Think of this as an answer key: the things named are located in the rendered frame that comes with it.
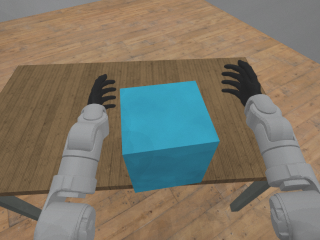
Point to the robot left forearm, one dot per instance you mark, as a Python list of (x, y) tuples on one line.
[(81, 154)]

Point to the robot right forearm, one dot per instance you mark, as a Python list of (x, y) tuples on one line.
[(285, 165)]

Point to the table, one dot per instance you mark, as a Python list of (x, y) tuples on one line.
[(40, 103)]

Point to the carton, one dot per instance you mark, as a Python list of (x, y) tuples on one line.
[(168, 138)]

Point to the left robot upper arm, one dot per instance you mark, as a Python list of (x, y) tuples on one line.
[(67, 221)]

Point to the right robot upper arm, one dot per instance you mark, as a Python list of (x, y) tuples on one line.
[(296, 215)]

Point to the left robot hand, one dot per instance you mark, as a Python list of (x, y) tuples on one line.
[(97, 92)]

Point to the right robot hand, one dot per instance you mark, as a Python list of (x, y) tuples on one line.
[(248, 84)]

